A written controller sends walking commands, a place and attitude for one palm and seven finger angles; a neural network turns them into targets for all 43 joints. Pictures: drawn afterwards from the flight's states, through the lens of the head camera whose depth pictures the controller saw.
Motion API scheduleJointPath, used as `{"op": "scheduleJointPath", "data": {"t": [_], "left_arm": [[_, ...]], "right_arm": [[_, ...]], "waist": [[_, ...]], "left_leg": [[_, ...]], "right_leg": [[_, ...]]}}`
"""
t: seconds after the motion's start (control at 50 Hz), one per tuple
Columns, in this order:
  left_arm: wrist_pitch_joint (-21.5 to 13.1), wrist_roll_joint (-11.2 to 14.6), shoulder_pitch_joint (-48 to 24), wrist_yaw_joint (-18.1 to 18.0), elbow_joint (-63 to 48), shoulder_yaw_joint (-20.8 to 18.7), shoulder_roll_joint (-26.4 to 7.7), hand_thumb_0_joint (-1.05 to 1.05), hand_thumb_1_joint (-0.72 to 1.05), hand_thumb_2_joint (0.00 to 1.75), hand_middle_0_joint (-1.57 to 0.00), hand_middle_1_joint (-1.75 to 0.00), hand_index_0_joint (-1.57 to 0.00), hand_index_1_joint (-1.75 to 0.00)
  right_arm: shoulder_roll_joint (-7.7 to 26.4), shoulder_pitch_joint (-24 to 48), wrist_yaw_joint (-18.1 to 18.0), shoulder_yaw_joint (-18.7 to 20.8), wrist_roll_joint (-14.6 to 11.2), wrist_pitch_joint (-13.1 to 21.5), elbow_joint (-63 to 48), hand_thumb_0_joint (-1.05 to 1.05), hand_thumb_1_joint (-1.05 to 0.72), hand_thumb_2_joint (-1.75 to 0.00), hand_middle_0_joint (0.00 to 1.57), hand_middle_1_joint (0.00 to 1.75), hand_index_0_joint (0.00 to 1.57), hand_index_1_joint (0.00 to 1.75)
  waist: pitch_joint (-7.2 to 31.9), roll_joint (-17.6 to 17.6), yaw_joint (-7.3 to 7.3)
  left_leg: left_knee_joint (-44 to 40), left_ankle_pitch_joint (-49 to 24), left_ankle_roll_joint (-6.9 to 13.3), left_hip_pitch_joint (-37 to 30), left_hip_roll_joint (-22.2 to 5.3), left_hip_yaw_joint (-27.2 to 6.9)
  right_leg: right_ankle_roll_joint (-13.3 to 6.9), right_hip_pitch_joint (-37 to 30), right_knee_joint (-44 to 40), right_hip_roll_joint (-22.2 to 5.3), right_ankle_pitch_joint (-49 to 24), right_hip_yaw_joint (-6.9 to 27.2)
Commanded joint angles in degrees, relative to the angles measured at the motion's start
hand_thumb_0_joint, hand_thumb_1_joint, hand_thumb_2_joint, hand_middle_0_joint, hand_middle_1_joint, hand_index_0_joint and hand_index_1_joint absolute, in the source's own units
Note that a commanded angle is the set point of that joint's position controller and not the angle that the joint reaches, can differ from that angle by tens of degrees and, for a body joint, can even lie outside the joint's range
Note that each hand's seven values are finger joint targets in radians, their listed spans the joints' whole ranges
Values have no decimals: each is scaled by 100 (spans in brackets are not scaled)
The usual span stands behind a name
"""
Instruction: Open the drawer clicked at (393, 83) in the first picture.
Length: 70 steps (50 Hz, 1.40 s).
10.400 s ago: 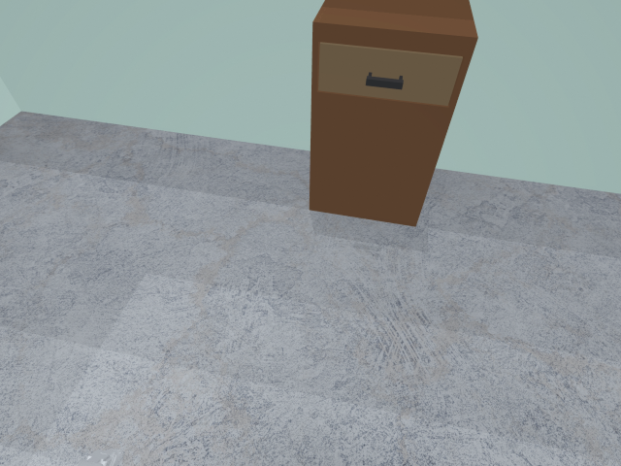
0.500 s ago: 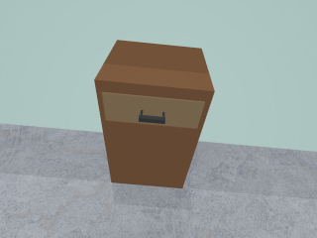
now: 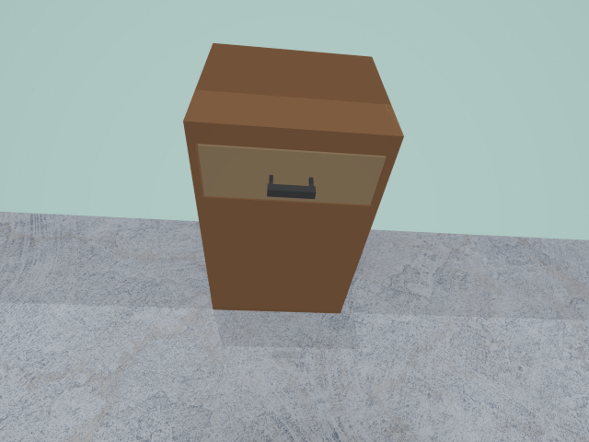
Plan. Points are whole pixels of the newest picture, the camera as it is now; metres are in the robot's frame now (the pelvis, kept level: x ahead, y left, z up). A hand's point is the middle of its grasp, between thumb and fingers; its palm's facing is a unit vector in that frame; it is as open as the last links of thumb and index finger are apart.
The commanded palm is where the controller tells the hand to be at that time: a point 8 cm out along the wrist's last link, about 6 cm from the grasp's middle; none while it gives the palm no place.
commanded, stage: come to a stop and stand still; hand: left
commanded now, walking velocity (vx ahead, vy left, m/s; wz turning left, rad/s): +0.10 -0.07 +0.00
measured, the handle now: (291, 185) +0.71 +0.01 -0.10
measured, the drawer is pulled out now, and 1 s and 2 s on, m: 0.00 0.00 0.00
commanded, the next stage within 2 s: look again from close up in 0.64 s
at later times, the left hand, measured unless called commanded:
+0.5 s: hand out of the picture -0.04 +0.10 -0.19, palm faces +0.08 -1.00 -0.06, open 7.4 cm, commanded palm none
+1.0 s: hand out of the picture +0.00 +0.15 -0.18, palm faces +0.04 -0.99 -0.16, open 7.4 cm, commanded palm none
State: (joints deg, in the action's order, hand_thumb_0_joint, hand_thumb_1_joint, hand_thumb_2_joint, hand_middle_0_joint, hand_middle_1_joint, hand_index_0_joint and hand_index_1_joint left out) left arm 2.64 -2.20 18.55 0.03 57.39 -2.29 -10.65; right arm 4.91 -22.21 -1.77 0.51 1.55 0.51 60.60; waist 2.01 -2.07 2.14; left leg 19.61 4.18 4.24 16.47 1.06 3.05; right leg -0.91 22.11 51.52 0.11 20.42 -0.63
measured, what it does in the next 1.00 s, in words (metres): steps on the spot: right foot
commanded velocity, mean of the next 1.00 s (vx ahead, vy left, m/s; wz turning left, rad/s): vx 0.01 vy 0.00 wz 0.00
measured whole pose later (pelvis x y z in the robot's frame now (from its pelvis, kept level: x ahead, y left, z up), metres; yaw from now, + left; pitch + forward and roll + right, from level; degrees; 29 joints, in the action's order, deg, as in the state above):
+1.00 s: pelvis +0.02 -0.01 +0.00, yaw +0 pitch -1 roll +0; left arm -0.9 -0.6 19.1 -2.3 63.1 0.6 -7.5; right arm 7.4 -16.9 -2.1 -1.7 0.3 1.0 65.5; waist -1.8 -1.0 -0.2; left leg 23.9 12.3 2.1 10.8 0.9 4.2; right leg -0.7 5.2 23.2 -0.4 17.0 -3.0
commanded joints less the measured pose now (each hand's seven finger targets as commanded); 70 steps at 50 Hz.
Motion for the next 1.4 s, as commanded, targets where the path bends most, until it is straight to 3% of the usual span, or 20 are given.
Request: {"op": "scheduleJointPath", "data": {"t": [0.0,0.04,0.1,0.12,0.14,0.16,0.18,0.2,0.24,0.32,0.34,0.36,0.38,0.4,0.42,0.44,0.52,0.58,1.32,1.38], "left_arm": [[-8,51,408,11,-244,-56,-121,0,90,90,-20,-30,-20,-30],[-13,74,691,-10,-147,-53,-39,0,90,90,-20,-30,-20,-30],[-80,112,1344,-78,171,-43,56,0,90,90,-20,-30,-20,-30],[-94,97,1513,-131,252,-62,-61,0,90,90,-20,-30,-20,-30],[-115,44,1556,-199,246,-85,-305,0,90,90,-20,-30,-20,-30],[-144,23,1054,-229,85,-89,-547,0,90,90,-20,-30,-20,-30],[-238,76,436,-277,-91,-65,-444,0,90,90,-20,-30,-20,-30],[-296,115,72,-284,-193,-29,-360,0,90,90,-20,-30,-20,-30],[-419,114,53,-233,-146,60,-200,0,90,90,-20,-30,-20,-30],[-454,123,527,-204,169,130,-168,0,90,90,-20,-30,-20,-30],[-459,144,602,-193,266,159,-106,0,90,90,-20,-30,-20,-30],[-458,166,746,-180,342,202,23,0,90,90,-20,-30,-20,-30],[-446,165,927,-179,355,213,113,0,90,90,-20,-30,-20,-30],[-446,156,1035,-201,394,211,211,0,90,90,-20,-30,-20,-30],[-410,167,951,-205,499,219,159,0,90,90,-20,-30,-20,-30],[-397,175,921,-200,514,220,94,0,90,90,-20,-30,-20,-30],[-400,168,936,-199,652,261,148,0,90,90,-20,-30,-20,-30],[-413,163,896,-211,660,265,128,0,90,90,-20,-30,-20,-30],[-414,172,764,-255,580,240,-6,0,90,90,-20,-30,-20,-30],[-360,131,793,-208,600,198,-6,0,90,90,-20,-30,-20,-30]], "right_arm": [[1215,-223,-76,347,67,14,-277,0,-90,-90,20,30,20,30],[1275,-85,-49,378,93,-37,-295,0,-90,-90,20,30,20,30],[1126,2,2,361,61,-114,-214,0,-90,-90,20,30,20,30],[935,63,19,319,30,-139,-198,0,-90,-90,20,30,20,30],[641,83,21,242,-23,-150,-227,0,-90,-90,20,30,20,30],[415,117,35,185,-32,-178,-322,0,-90,-90,20,30,20,30],[538,145,51,192,-9,-225,-314,0,-90,-90,20,30,20,30],[599,27,92,191,3,-232,-201,0,-90,-90,20,30,20,30],[489,-171,143,137,-40,-168,-138,0,-90,-90,20,30,20,30],[375,-7,61,7,-61,-38,-130,0,-90,-90,20,30,20,30],[372,-75,27,-27,-67,18,-34,0,-90,-90,20,30,20,30],[527,-181,-16,-37,-73,94,52,0,-90,-90,20,30,20,30],[727,-170,-51,-3,-79,132,53,0,-90,-90,20,30,20,30],[840,-109,-81,5,-59,121,38,0,-90,-90,20,30,20,30],[720,4,-77,-34,-78,142,130,0,-90,-90,20,30,20,30],[698,43,-87,-51,-92,144,146,0,-90,-90,20,30,20,30],[639,189,-115,-78,-119,128,220,0,-90,-90,20,30,20,30],[660,187,-111,-84,-127,125,260,0,-90,-90,20,30,20,30],[695,142,-71,-135,-112,126,355,0,-90,-90,20,30,20,30],[790,-5,-71,-66,-82,79,413,0,-90,-90,20,30,20,30]], "waist": [[-409,963,-111],[-331,1068,-195],[-369,690,-426],[-566,297,-483],[-732,-427,-497],[-953,-1254,-286],[-1108,-1210,-154],[-1067,-635,23],[-1099,-415,83],[-900,-321,-98],[-767,-90,-78],[-636,318,-127],[-557,527,-261],[-646,357,-311],[-541,822,-298],[-557,944,-310],[-673,370,-309],[-594,207,-289],[-725,187,-264],[-709,117,-189]], "left_leg": [[-1581,3135,285,135,-1493,-1841],[-1606,3070,202,353,-1359,-1658],[-1216,3061,-156,815,-932,-1162],[-728,2977,-321,1232,-621,-850],[505,2769,-413,1593,-143,-353],[1810,2259,-441,1490,155,95],[2567,2044,-335,1214,-57,-153],[3046,1592,-315,1068,-121,-271],[2967,1387,-338,941,-237,-85],[1085,1168,-368,-6,-262,43],[523,728,-359,-519,-291,-54],[261,182,-268,-840,-585,-407],[358,-163,-133,-746,-922,-713],[475,-173,-80,-484,-1057,-693],[288,-244,-76,-348,-956,-745],[139,-129,-53,-300,-952,-764],[134,-71,-91,-420,-807,-631],[163,-167,-113,-529,-778,-575],[-27,-191,-126,-696,-694,-574],[-36,1126,-65,-684,-779,-637]], "right_leg": [[-53,-134,-832,-16,509,-172],[-127,-795,-1565,140,674,-367],[-230,-2103,-3265,303,62,-538],[-329,-2403,-3607,7,160,-246],[-587,-2128,-4143,-889,1182,857],[-912,-1123,-4853,-1741,2321,1879],[-944,-294,-5052,-1889,2338,2058],[-879,-204,-4852,-1561,1374,1536],[-786,-256,-4484,-1182,506,786],[-726,-511,-3856,-1003,-604,616],[-593,-435,-3555,-849,-853,533],[-405,-397,-3252,-606,-895,408],[-272,-530,-3138,-431,-892,322],[-235,-665,-3221,-388,-848,343],[-191,-978,-3109,-442,-1031,200],[-140,-1124,-3058,-421,-1002,143],[-117,-1164,-3226,-527,-1277,199],[-112,-1238,-3251,-569,-1394,198],[-112,-1232,-3356,-640,-1242,262],[-162,-1028,-3105,-488,-190,87]]}}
